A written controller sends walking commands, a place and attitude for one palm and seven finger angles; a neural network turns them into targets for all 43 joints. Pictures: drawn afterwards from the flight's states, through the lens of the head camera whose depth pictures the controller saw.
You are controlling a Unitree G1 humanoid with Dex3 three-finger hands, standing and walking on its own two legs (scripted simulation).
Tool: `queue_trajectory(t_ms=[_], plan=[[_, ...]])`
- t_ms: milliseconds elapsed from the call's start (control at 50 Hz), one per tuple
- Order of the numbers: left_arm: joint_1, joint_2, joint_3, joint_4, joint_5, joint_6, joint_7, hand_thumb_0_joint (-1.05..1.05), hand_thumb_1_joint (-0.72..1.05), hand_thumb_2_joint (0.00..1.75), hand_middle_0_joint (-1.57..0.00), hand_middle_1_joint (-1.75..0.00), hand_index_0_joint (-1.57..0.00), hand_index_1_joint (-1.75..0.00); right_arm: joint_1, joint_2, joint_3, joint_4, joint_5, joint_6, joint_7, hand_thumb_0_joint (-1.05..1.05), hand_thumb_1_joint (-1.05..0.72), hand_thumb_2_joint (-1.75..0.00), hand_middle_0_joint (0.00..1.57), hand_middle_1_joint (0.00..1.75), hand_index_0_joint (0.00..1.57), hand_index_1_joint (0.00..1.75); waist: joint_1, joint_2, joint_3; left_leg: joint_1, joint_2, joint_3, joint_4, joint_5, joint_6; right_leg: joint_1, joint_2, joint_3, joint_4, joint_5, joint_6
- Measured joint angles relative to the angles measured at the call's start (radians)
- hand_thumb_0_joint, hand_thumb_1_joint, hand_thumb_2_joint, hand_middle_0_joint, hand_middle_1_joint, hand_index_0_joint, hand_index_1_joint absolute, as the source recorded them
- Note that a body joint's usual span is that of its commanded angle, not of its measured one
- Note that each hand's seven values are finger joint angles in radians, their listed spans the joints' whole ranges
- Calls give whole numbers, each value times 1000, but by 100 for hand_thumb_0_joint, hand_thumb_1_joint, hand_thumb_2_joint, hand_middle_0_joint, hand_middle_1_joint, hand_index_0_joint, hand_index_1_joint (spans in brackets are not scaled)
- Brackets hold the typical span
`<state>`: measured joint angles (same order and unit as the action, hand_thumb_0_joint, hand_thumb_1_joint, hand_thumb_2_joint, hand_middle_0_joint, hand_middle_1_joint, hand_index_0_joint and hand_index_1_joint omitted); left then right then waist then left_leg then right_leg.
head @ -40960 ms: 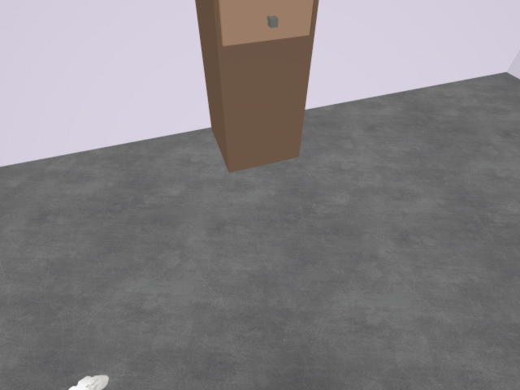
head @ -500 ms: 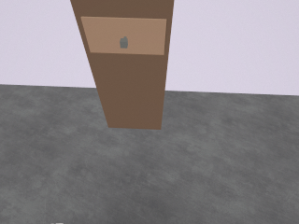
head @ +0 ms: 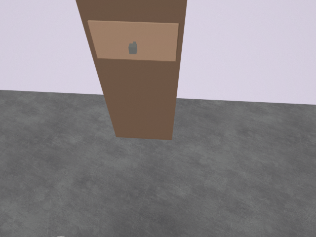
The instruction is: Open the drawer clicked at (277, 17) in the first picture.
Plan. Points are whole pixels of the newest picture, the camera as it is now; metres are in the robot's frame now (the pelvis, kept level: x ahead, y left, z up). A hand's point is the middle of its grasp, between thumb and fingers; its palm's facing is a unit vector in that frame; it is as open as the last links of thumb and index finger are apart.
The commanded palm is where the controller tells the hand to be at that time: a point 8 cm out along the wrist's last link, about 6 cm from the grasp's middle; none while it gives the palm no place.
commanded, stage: take the last steps up to it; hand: left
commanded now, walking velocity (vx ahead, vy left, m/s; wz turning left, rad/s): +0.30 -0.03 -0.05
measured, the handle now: (133, 46) +0.86 +0.16 +0.02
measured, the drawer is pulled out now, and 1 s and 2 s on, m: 0.00 0.00 0.00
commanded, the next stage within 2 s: come to a stop and stand still in 1.02 s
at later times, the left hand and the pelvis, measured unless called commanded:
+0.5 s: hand out of the picture +0.05 +0.19 -0.20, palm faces +0.01 -0.98 -0.19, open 7.4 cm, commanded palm none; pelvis +0.08 +0.00 -0.02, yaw -1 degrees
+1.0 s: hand (125, 195) +0.28 +0.13 -0.20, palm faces +0.02 -0.99 -0.16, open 7.2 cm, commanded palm none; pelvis +0.23 -0.05 -0.02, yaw -1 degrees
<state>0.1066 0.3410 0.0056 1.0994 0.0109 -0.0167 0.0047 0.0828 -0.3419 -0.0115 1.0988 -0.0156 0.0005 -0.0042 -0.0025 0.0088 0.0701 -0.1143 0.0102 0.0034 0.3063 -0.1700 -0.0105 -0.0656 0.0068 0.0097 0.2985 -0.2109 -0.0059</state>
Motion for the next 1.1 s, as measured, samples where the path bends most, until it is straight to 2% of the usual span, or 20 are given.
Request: queue_trajectory(t_ms=[100, 240, 360, 420, 460, 520, 560, 600, 640, 680, 720, 740, 800, 840, 880, 920, 1000, 1020, 1060, 1100], plan=[[9, -11, -1, -1, -2, 6, 7, 1, 90, 90, -20, -30, -21, -30, 12, 10, 2, 3, -5, 5, -3, 0, -91, -89, 21, 30, 20, 30, -2, -4, -12, -3, 1, 4, 14, -13, -2, -5, 1, 4, 15, -12, 1], [88, -68, 0, 13, 3, 21, -13, 1, 91, 90, -20, -30, -20, -30, 103, 82, 9, 23, -17, 12, 7, 0, -91, -89, 20, 30, 20, 30, -3, -15, -43, -18, 1, 12, 116, -105, -1, -24, 1, 11, 120, -103, -4], [154, -121, 14, 25, 2, 11, -14, 1, 91, 90, -20, -30, -20, -30, 179, 146, 8, 39, -12, 0, -2, 0, -91, -89, 20, 30, 20, 30, -5, -12, -20, -40, 8, 6, 229, -200, -1, -24, 8, 4, 194, -183, -9], [186, -138, 28, 27, 1, 3, -7, 1, 90, 90, -20, -30, -21, -30, 202, 169, 3, 40, -9, -5, -10, 0, -91, -89, 21, 30, 20, 30, -9, -18, -4, -51, 19, 37, 299, -234, 3, -12, 6, -7, 224, -223, -9], [206, -142, 36, 35, -3, 6, -3, 1, 90, 90, -20, -30, -20, -30, 209, 184, -4, 38, -12, -19, -15, 0, -91, -89, 21, 30, 20, 30, -8, -38, 1, -20, 11, 58, 275, -279, 10, -53, -5, -3, 327, -245, -12], [190, -151, 36, 43, -4, 31, 0, 1, 91, 90, -20, -30, -20, -30, 246, 198, -11, 17, -23, -58, -32, 0, -91, -89, 21, 30, 20, 30, -29, -36, 19, 22, 14, 62, 235, -266, 12, -224, -2, -25, 700, -282, -20], [157, -153, 43, 25, -2, 40, -4, 1, 91, 90, -20, -30, -20, -30, 285, 207, -11, 18, -27, -63, -39, 0, -91, -89, 21, 30, 20, 30, -38, -25, 30, 58, 21, 52, 187, -253, 9, -321, -16, -50, 794, -268, -22], [115, -156, 47, -10, 1, 41, -16, 1, 91, 90, -20, -30, -20, -30, 317, 212, -11, 37, -29, -58, -41, 0, -91, -89, 21, 30, 20, 30, -34, -11, 44, 94, 31, 46, 139, -241, 0, -388, -42, -72, 741, -227, -19], [73, -158, 48, -47, 3, 35, -27, 1, 91, 90, -20, -30, -20, -30, 342, 214, -9, 58, -29, -50, -40, 0, -91, -89, 21, 30, 20, 30, -28, 2, 56, 125, 43, 46, 109, -242, -11, -423, -63, -88, 617, -172, -19], [40, -159, 50, -77, 4, 25, -35, 1, 91, 90, -20, -30, -20, -30, 363, 213, -8, 78, -27, -41, -36, 0, -91, -89, 21, 30, 20, 30, -27, 14, 65, 150, 62, 46, 112, -264, -27, -425, -63, -106, 505, -121, -25], [24, -156, 53, -102, 5, 8, -40, 1, 91, 90, -20, -30, -20, -30, 387, 211, -10, 93, -21, -30, -31, 0, -91, -89, 21, 30, 20, 30, -26, 22, 61, 153, 85, 43, 180, -320, -38, -386, -48, -127, 409, -64, -36], [26, -145, 56, -114, 8, -8, -41, 1, 91, 90, -20, -30, -20, -30, 402, 216, -11, 98, -14, -24, -27, 0, -91, -89, 21, 30, 20, 30, -25, 3, 51, 120, 84, 51, 278, -353, -31, -353, -55, -121, 351, -52, -51], [20, -154, 62, -117, 2, -29, -19, 0, 91, 90, -20, -30, -20, -30, 349, 199, -22, 93, 2, 5, -17, 0, -91, -89, 21, 30, 20, 30, -23, 8, 69, -72, 87, 6, 754, -370, 8, -341, -38, -143, 415, -52, -43], [35, -161, 56, -107, 6, -19, -5, 0, 91, 90, -20, -30, -20, -30, 289, 187, -33, 60, -3, 8, -16, 0, -91, -89, 21, 30, 20, 30, -32, 5, 64, -191, 93, 11, 869, -338, 14, -313, -23, -152, 381, -59, -43], [55, -164, 57, -92, 13, -11, 7, 0, 91, 90, -20, -30, -20, -30, 231, 186, -40, 13, -8, 2, -14, 0, -91, -89, 20, 30, 20, 30, -39, -13, 50, -267, 102, 28, 820, -320, 16, -286, -13, -150, 325, -42, -42], [74, -156, 64, -78, 17, -6, 12, 0, 93, 90, -20, -30, -20, -30, 186, 190, -42, -33, -10, -9, -11, 0, -91, -89, 20, 30, 19, 30, -37, -29, 30, -296, 107, 46, 687, -294, 15, -264, -5, -144, 274, -29, -46], [123, -154, 62, -59, 11, 0, -2, 0, 93, 90, -20, -30, -20, -30, 147, 194, -35, -88, -14, -40, -6, 0, -92, -89, 20, 30, 19, 30, -16, -38, -17, -227, 90, 84, 350, -183, 5, -235, 5, -124, 253, -54, -38], [137, -158, 60, -59, 8, 3, -6, 0, 93, 90, -20, -30, -20, -30, 148, 192, -34, -95, -17, -50, -7, 0, -92, -89, 20, 30, 19, 30, -13, -29, -32, -211, 89, 75, 299, -156, 12, -242, 9, -124, 282, -91, -34], [146, -153, 60, -52, 5, 14, -12, 0, 93, 90, -20, -30, -20, -30, 147, 206, -35, -99, -21, -56, -17, -1, -92, -89, 20, 30, 19, 30, -6, -46, -38, -193, 76, 90, 307, -154, 11, -278, -6, -101, 416, -196, -22], [142, -152, 60, -52, 10, 17, -16, 1, 92, 90, -20, -30, -20, -30, 159, 206, -34, -102, -25, -60, -23, -1, -94, -89, 20, 30, 20, 30, -9, -49, -37, -156, 68, 94, 268, -156, 6, -323, -19, -86, 546, -231, -11]])
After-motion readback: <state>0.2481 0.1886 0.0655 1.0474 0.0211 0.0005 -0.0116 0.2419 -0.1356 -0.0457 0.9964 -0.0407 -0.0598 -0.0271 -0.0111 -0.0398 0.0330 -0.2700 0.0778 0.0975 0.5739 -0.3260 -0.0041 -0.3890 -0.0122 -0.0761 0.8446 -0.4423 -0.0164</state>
